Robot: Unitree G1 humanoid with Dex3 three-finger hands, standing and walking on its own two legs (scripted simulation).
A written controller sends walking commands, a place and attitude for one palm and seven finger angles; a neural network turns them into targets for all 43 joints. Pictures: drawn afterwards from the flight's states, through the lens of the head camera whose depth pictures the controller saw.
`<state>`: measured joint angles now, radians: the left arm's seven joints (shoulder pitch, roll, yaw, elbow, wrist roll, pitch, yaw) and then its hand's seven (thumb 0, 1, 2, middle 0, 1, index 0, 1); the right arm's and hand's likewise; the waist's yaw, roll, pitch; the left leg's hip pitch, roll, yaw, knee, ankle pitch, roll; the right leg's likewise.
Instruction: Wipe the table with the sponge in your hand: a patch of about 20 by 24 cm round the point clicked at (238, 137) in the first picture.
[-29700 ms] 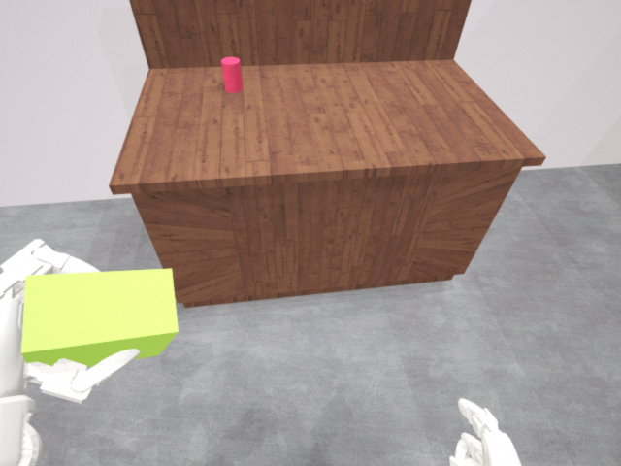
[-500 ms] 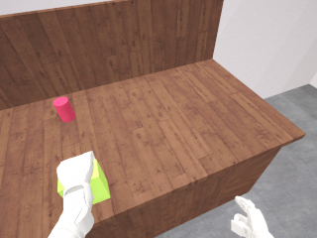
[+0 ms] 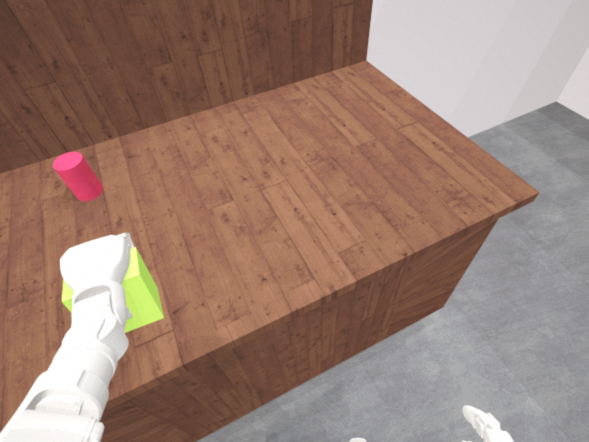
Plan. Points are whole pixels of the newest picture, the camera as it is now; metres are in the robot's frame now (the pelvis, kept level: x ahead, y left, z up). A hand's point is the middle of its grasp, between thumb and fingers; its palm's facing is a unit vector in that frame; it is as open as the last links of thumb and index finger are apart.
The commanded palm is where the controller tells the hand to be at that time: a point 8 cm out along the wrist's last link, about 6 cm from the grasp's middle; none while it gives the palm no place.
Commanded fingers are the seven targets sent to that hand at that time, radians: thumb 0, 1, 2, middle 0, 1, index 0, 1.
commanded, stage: wipe forward along the middle lane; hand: left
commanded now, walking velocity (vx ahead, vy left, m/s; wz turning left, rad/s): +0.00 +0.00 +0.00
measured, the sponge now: (121, 302) +0.32 +0.31 -0.04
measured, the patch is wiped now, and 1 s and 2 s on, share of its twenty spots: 1.00 1.00 1.00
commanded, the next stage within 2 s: slide back across to the first lane in 0.92 s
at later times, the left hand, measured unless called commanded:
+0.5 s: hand (99, 256) +0.38 +0.35 +0.00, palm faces -0.12 +0.02 -0.99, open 10.1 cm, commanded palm +0.37 +0.35 +0.03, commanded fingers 0.00 0.10 1.30 -1.20 -1.60 -1.20 -1.60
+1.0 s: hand (89, 235) +0.42 +0.39 +0.00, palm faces -0.14 +0.01 -0.99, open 10.1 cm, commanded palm +0.42 +0.38 +0.02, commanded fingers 0.00 0.10 1.30 -1.20 -1.60 -1.20 -1.60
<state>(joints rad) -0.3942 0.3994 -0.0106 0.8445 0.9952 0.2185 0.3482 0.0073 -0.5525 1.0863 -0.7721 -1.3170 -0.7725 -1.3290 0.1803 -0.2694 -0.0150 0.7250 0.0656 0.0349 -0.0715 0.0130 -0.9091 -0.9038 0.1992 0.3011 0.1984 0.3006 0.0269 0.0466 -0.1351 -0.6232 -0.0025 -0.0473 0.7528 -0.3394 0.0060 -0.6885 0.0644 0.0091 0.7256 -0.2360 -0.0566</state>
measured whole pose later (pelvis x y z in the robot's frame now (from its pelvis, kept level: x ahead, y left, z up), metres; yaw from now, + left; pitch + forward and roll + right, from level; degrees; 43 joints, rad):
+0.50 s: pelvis -0.01 +0.00 -0.02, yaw -1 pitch +17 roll +0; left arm -0.63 0.60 0.09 1.10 0.99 0.13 0.34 0.01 -0.56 1.09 -0.78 -1.31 -0.78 -1.33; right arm 0.24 -0.29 0.00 0.73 0.07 -0.02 -0.04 0.01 -0.91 -0.90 0.20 0.30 0.20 0.30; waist -0.04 0.05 -0.15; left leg -0.84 0.00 -0.08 0.89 -0.38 0.02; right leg -0.89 0.09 0.00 0.82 -0.23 -0.06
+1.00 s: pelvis +0.00 +0.03 -0.02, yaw -1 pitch +20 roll -2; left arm -0.77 0.64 0.07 1.20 1.04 0.12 0.31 0.01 -0.57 1.10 -0.79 -1.31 -0.79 -1.33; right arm 0.27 -0.28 0.01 0.73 0.06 0.01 -0.02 0.01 -0.91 -0.90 0.20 0.30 0.20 0.30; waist -0.06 0.04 -0.17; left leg -0.89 -0.02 -0.06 0.92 -0.39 0.01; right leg -0.92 0.07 0.01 0.82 -0.25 -0.01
